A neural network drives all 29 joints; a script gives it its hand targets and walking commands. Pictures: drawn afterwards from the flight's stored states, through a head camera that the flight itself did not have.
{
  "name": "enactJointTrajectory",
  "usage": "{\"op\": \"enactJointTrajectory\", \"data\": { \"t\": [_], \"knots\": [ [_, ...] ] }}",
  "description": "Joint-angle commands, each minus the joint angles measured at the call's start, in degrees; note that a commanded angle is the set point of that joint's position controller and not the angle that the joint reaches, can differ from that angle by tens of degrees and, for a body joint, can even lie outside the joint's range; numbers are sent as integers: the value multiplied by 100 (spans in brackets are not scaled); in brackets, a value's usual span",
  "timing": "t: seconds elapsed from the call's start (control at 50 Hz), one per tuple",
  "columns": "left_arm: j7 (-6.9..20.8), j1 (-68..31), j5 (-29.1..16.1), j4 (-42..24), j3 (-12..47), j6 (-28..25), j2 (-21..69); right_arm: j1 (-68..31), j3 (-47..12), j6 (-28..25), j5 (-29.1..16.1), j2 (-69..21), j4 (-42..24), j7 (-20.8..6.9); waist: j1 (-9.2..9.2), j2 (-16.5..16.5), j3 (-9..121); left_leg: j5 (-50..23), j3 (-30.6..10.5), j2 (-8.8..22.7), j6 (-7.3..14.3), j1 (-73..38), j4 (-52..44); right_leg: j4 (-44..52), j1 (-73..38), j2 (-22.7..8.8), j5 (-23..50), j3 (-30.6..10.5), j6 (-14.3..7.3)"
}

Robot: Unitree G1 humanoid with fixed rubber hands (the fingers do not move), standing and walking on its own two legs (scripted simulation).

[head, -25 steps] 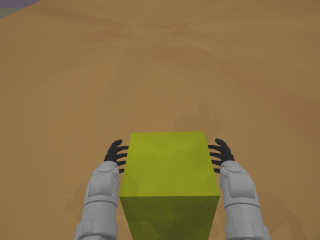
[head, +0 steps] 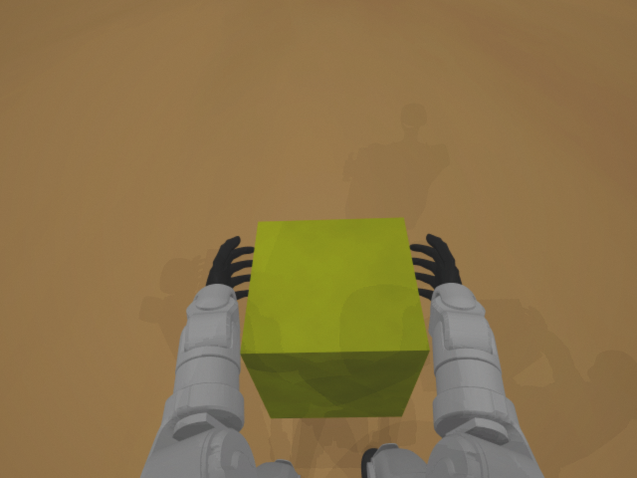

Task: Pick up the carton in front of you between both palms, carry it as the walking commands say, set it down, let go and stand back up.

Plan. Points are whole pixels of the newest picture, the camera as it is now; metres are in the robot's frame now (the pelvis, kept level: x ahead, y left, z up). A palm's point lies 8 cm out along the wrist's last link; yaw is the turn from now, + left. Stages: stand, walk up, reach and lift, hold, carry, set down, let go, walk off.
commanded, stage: set down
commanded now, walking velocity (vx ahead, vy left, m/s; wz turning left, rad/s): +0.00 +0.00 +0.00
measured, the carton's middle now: (333, 323) +0.33 +0.00 -0.10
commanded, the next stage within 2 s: none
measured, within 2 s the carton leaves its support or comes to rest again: neither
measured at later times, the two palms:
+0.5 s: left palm (249, 310) +0.39 +0.15 -0.19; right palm (415, 312) +0.38 -0.15 -0.20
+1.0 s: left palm (263, 320) +0.43 +0.15 -0.35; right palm (399, 328) +0.41 -0.15 -0.36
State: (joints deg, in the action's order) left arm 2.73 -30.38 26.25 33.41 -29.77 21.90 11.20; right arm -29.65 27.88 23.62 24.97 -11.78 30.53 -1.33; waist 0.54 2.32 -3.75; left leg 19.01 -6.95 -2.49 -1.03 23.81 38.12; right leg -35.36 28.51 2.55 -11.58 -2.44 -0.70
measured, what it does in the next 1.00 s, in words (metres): lowers itself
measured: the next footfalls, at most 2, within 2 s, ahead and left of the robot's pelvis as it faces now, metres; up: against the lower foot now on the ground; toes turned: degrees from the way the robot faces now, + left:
none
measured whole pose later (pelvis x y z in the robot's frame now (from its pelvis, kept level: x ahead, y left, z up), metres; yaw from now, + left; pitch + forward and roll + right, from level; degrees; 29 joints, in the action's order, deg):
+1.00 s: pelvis -0.06 +0.00 -0.25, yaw +3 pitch +47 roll +3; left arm -2.4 -58.5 7.6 44.1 -22.9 11.8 -3.2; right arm -54.6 24.8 13.3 10.7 -2.4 36.1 6.6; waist 0.9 1.0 7.9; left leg 34.4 -3.4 -8.5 -3.2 113.0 100.2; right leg -96.5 118.9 6.2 -24.3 -6.1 3.1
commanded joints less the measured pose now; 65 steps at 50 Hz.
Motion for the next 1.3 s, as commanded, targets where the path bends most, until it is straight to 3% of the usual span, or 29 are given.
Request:
{"op": "enactJointTrajectory", "data": {
  "t": [0.0,0.14,0.22,0.32,0.42,0.56,0.88,1.1,1.28],
  "knots": [
    [802,-2274,-832,337,2226,-825,3836,-2127,-2203,-831,-753,-3812,397,-811,21,-150,2261,-1109,319,-441,130,1749,-249,-397,-1602,270,1777,-189,65],
    [604,-2791,-1709,-24,3922,-1755,4557,-2783,-3786,-1821,-1442,-4415,47,-811,14,-188,5512,-2357,324,-542,-159,2788,1026,-1918,-1089,358,3205,-162,90],
    [476,-2931,-1961,-309,4402,-1718,4632,-2897,-4136,-1788,-1614,-4398,-205,-846,98,-199,6437,-2529,317,-577,-243,2930,1618,-2404,23,462,2728,-9,149],
    [549,-3361,-1940,-112,4221,-1333,4717,-3202,-3873,-1413,-1574,-4394,95,-977,161,-38,5901,-1166,398,-605,-203,3569,1988,-2713,1708,528,1051,223,192],
    [676,-3763,-1829,324,3758,-1051,4650,-3601,-3422,-1106,-1441,-4478,546,-1024,147,-95,5536,-408,513,-664,-164,4526,2382,-3124,2572,551,382,312,186],
    [691,-4406,-1876,636,3482,-1101,4368,-4206,-3236,-1115,-1504,-4548,819,-815,48,-229,6074,-345,687,-789,-119,5578,3245,-3869,3199,595,495,291,274],
    [758,-5779,-2356,841,3506,-1104,3822,-5671,-3479,-1139,-1902,-4286,576,-248,25,-466,7050,195,1026,-878,-85,7313,4877,-5349,3713,636,312,407,435],
    [746,-6509,-2358,1331,3236,-1059,3499,-6511,-3090,-1143,-1933,-3854,834,-272,103,-349,6840,269,1057,-861,-83,7918,5683,-6248,4740,606,195,585,437],
    [569,-7194,-2571,1461,3463,-1133,3264,-7169,-2979,-1220,-2165,-3385,891,-366,270,-113,6816,119,1039,-824,-120,7917,6336,-7034,5402,537,286,745,423]
  ]
}}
